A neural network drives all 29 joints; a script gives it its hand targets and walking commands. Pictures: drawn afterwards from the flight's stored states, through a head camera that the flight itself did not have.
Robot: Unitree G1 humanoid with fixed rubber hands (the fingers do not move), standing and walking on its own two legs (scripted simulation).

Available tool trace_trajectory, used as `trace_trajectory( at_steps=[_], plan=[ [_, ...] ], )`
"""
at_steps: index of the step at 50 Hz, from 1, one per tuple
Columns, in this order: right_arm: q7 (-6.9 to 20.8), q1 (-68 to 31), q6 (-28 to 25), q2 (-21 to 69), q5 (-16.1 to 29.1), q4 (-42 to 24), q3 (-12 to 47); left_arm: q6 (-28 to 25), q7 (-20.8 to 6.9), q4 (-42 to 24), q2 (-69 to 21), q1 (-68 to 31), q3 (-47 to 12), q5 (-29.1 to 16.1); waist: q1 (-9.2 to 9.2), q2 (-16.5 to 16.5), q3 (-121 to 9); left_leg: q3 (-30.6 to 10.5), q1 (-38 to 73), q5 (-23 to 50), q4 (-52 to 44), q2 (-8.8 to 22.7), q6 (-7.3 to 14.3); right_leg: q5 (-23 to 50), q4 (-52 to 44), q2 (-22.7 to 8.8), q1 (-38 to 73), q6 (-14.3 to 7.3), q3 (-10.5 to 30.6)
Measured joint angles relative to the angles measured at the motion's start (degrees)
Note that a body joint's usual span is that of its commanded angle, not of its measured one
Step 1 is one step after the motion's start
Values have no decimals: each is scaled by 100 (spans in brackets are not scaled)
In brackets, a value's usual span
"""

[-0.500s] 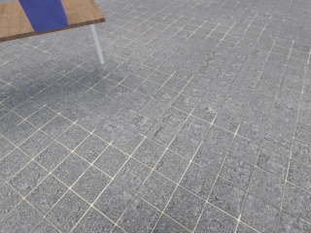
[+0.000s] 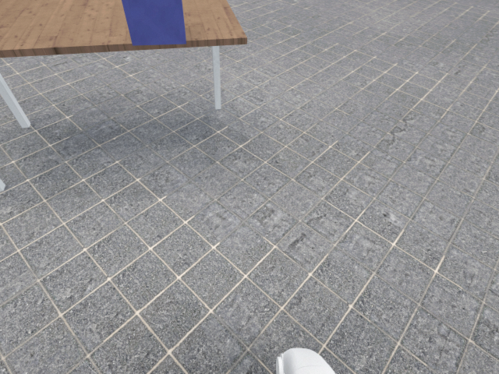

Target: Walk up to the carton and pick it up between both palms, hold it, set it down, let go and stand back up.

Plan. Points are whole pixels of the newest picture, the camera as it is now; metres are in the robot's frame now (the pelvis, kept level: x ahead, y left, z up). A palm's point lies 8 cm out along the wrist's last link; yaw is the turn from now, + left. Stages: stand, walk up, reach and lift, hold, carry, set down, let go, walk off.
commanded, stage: walk up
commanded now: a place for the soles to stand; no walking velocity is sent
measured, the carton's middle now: (155, 10) +1.31 +0.28 +0.07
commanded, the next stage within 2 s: none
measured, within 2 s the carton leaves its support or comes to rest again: neither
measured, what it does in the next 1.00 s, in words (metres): walks ahead: right foot, then left foot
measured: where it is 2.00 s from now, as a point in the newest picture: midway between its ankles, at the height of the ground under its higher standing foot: (190, 221)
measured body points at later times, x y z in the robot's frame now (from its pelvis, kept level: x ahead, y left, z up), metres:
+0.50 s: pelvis +0.26 -0.01 +0.03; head +0.26 -0.01 +0.48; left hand +0.19 +0.22 -0.11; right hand +0.41 -0.28 -0.09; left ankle +0.32 +0.14 -0.62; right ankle +0.26 -0.12 -0.70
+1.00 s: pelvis +0.49 +0.10 +0.03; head +0.50 +0.12 +0.48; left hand +0.50 +0.36 -0.11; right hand +0.60 -0.13 -0.10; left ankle +0.47 +0.17 -0.70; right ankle +0.56 -0.04 -0.63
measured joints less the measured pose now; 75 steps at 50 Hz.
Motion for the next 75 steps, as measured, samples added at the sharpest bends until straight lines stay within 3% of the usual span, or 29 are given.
trace_trajectory(
  at_steps=[4,9,11,14,16,18,25,30,34,35,37,40,43,49,54,58,61,62,64,67,71,75],
  plan=[
    [5,267,-91,143,-92,133,88,-51,-72,-286,-253,-208,-126,-71,-109,325,149,-108,653,-125,-449,-80,10,604,-981,-34,-442,153,-143],
    [116,394,-87,19,-84,202,95,-116,-45,-519,-485,-272,-174,-124,-139,691,263,-290,1439,-584,-662,-21,-116,1803,-2533,8,-43,144,-97],
    [182,342,-59,-98,-61,224,74,-210,36,-615,-562,-249,-144,-112,-29,932,345,-466,1423,-935,-18,190,-2,1931,-2519,164,185,44,-276],
    [228,11,136,-287,-38,21,-4,-172,196,-673,-633,-133,-149,-192,108,1021,489,-826,649,-602,2032,76,25,1235,-2064,186,420,-112,-538],
    [228,-295,212,-471,-91,-197,-89,-131,289,-539,-655,-14,-159,-295,192,971,569,-683,77,-268,2807,43,-60,1104,-2239,153,770,-103,-626],
    [240,-587,179,-658,-127,-397,-189,-167,332,-388,-647,164,-170,-309,262,907,612,-518,-459,-20,2922,88,-122,1095,-2577,118,1156,-91,-728],
    [305,-1199,119,-926,-145,-813,-406,-351,311,136,-460,964,-135,-159,619,696,422,-650,-1796,1105,1818,304,-173,1104,-3849,117,2282,27,-1056],
    [430,-1495,39,-627,-186,-993,-262,-301,236,399,-333,1342,-150,-106,630,553,406,-485,-1884,2215,110,513,-82,843,-4281,94,2903,227,-1358],
    [472,-1547,-36,-280,-251,-1050,-112,-202,194,425,-328,1478,-261,-79,655,547,349,-177,-1361,2408,-813,372,90,240,-3970,-29,3171,452,-1554],
    [451,-1552,-78,-160,-264,-1023,-89,-155,177,431,-306,1460,-282,-79,618,457,345,-128,-1244,2004,-841,235,159,7,-3703,-181,3158,458,-1586],
    [362,-1565,-143,68,-273,-1026,-22,-19,150,378,-280,1258,-307,-100,575,226,468,-20,-1331,1535,-410,-74,307,-187,-2527,-500,2759,194,-1207],
    [168,-1465,-46,277,-31,-1119,81,147,89,95,-276,1016,-374,-227,523,256,542,26,-1297,1177,-54,-113,409,31,-259,-142,1630,21,-231],
    [-57,-1277,-82,357,51,-1107,36,141,28,-61,-194,759,-358,-213,438,189,496,169,-834,1037,-349,-134,378,511,453,-11,768,-54,133],
    [20,-812,-299,-45,-9,-840,-62,57,17,-344,-93,280,-212,-112,282,257,227,339,178,894,-1137,-94,377,711,-337,-75,-155,99,171],
    [60,-409,-319,-233,-70,-582,-109,27,-42,-481,-98,-5,-81,-105,177,281,96,414,814,648,-1490,-45,246,1506,-1576,-199,-318,202,141],
    [112,-181,-267,-327,-83,-431,-92,-39,-68,-537,-248,-89,-82,-126,85,357,138,497,1222,240,-1423,17,97,2052,-2856,-173,61,74,37],
    [140,-39,-167,-419,-72,-329,-81,-129,-42,-584,-434,-56,-114,-83,55,629,210,449,1328,-357,-828,276,-17,2133,-3336,74,533,-1,-163],
    [146,-53,-108,-442,-72,-295,-73,-154,-13,-609,-513,-81,-131,-72,44,790,300,316,1178,-437,-308,430,55,1959,-3112,169,546,16,-272],
    [174,-115,47,-425,-72,-315,-40,-156,76,-745,-609,-42,-192,-134,79,870,461,-79,646,-485,1100,327,63,1584,-2740,185,592,22,-356],
    [248,-281,225,-446,-111,-451,-40,-97,213,-692,-743,116,-238,-296,230,924,585,-225,-172,-381,2434,203,-13,1388,-2818,189,920,-1,-372],
    [305,-544,181,-456,-148,-703,-103,-131,284,-418,-760,449,-248,-273,319,959,546,-235,-1017,13,2113,361,-172,1412,-3406,171,1495,72,-517],
    [339,-805,114,-423,-188,-898,-140,-197,272,-174,-609,738,-194,-170,466,848,440,-224,-1427,578,1029,568,-235,1338,-3771,132,1895,156,-600]
  ],
)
